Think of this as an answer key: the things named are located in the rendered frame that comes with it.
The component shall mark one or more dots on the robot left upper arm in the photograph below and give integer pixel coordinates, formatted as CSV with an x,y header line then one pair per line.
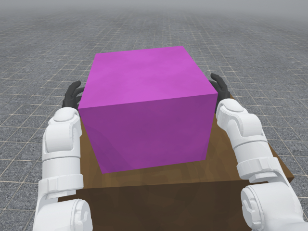
x,y
71,215

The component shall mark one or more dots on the robot left forearm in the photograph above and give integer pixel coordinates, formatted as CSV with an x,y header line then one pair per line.
x,y
61,158

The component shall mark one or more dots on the pedestal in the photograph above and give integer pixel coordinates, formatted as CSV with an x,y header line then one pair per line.
x,y
194,196

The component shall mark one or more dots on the left robot hand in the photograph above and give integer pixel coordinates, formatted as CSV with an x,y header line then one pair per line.
x,y
71,99

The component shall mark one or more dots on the right robot hand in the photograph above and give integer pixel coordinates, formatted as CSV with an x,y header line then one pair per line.
x,y
220,87

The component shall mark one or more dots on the robot right forearm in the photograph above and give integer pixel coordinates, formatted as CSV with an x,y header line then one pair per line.
x,y
255,160

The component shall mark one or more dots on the robot right upper arm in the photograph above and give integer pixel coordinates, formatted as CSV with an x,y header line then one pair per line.
x,y
272,207

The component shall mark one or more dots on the carton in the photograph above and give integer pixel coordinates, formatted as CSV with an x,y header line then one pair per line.
x,y
147,108

